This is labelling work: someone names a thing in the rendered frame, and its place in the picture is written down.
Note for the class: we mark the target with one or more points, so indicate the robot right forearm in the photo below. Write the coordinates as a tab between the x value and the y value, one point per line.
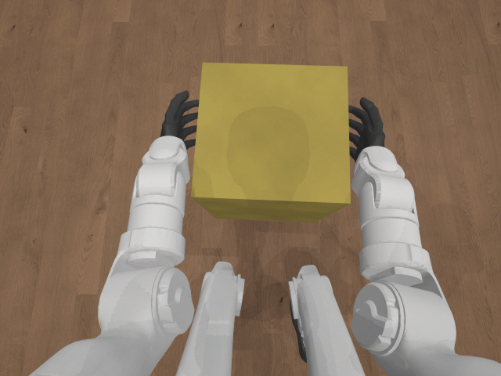
392	249

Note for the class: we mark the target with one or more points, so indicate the robot right hand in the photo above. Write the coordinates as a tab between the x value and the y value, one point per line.
370	130

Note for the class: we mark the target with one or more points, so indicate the carton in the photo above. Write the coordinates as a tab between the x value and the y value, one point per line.
272	142

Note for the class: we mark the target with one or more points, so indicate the robot left hand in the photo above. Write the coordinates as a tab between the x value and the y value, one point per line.
175	121

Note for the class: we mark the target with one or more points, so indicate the left robot thigh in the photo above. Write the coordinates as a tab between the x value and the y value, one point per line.
208	350

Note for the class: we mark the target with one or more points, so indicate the right robot upper arm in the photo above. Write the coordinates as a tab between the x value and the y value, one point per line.
412	332

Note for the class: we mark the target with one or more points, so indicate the left robot upper arm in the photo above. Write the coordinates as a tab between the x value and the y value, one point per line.
140	313

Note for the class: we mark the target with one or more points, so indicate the left robot shin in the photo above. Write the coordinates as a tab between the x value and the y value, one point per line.
218	265

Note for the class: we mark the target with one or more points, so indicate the robot left forearm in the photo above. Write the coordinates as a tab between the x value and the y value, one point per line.
154	235

